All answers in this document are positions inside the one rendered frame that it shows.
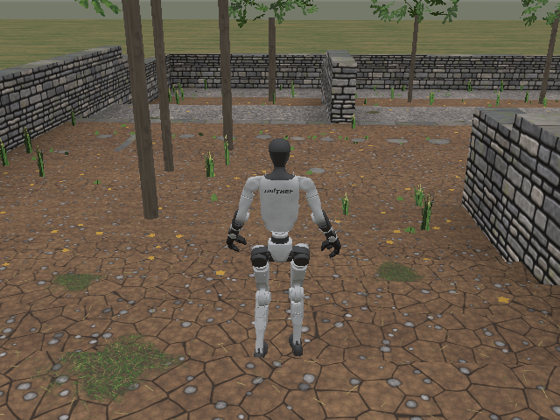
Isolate right robot forearm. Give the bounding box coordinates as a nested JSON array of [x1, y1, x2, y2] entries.
[[318, 210, 338, 242]]

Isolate robot left hand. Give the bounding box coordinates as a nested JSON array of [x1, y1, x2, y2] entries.
[[226, 235, 247, 252]]

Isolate left robot thigh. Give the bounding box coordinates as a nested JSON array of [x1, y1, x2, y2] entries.
[[250, 245, 271, 307]]

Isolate robot right hand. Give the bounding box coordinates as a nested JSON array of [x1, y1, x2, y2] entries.
[[321, 238, 341, 258]]

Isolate right robot thigh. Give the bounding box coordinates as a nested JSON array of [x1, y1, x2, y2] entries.
[[289, 243, 310, 303]]

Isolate right robot upper arm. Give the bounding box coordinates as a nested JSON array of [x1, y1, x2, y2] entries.
[[297, 176, 326, 224]]

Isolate left robot forearm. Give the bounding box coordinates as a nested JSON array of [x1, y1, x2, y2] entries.
[[228, 209, 244, 239]]

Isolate left robot upper arm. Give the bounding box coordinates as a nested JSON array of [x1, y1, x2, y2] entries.
[[235, 176, 262, 223]]

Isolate robot thigh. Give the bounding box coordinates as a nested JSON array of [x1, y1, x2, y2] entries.
[[250, 245, 271, 307], [289, 243, 310, 303]]

